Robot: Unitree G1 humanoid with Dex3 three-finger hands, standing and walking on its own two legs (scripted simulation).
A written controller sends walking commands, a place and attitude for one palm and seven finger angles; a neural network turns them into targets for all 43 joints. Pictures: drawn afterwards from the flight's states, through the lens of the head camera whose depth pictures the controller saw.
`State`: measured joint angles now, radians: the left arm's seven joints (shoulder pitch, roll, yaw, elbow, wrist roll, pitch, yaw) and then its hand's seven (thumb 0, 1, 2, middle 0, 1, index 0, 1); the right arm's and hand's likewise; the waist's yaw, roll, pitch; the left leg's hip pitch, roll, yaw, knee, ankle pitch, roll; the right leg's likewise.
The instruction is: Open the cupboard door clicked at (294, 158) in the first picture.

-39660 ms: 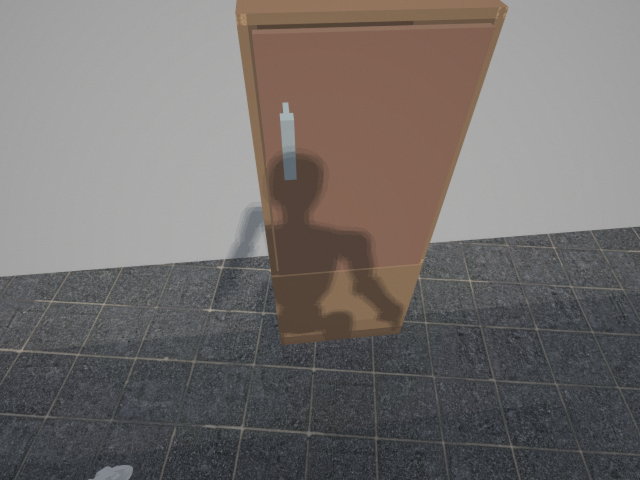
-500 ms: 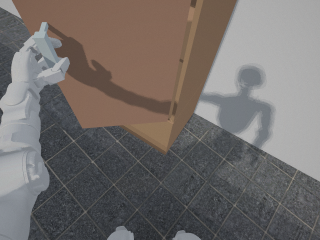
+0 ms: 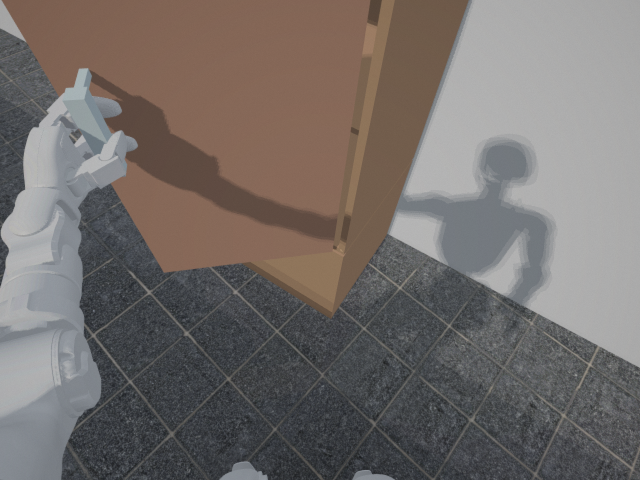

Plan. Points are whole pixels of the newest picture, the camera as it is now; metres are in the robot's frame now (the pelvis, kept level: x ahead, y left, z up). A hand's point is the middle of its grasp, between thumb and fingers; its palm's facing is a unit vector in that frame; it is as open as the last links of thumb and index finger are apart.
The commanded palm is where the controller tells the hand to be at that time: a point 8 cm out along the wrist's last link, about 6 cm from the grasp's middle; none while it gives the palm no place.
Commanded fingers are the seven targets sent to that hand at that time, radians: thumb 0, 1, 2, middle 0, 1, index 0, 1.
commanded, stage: pull the door open along its arc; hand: left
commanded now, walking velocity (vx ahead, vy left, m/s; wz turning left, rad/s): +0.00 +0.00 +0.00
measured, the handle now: (100, 125) +0.54 +0.24 +0.12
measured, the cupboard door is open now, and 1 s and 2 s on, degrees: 43 89 89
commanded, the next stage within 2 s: open thumb and fingers to let go in 0.86 s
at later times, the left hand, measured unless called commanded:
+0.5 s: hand (163, 247) +0.35 +0.14 +0.12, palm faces +0.36 -0.93 +0.07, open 6.3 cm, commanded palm +0.29 +0.20 +0.12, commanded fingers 0.00 0.90 0.90 -0.40 -1.35 -0.40 -1.35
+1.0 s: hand (261, 310) +0.28 +0.05 +0.12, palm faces +0.39 -0.92 -0.01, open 6.1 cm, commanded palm +0.24 +0.09 +0.12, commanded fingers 0.00 0.69 0.81 -0.38 -1.33 -0.38 -1.33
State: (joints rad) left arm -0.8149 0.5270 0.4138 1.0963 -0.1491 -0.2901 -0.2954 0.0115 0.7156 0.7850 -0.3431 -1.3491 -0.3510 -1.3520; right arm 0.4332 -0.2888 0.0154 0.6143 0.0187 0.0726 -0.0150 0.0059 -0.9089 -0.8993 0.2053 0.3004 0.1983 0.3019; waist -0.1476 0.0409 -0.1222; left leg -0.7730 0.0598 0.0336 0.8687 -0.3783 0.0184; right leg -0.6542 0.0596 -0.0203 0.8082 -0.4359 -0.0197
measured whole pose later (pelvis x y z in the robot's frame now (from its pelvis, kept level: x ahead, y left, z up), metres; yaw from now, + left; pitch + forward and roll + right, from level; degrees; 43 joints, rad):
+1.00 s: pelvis +0.00 -0.04 +0.02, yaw +5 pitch +1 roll +1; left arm 0.14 -0.08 -0.24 -0.06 0.04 -0.01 0.54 0.00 0.67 0.77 -0.35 -1.33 -0.34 -1.34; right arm 0.20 -0.22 0.00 0.58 -0.05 0.09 0.01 0.01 -0.91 -0.90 0.20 0.30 0.20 0.30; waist -0.02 0.06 -0.07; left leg -0.39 0.03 -0.02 0.69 -0.31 -0.03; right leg -0.28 0.04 -0.08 0.69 -0.43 -0.07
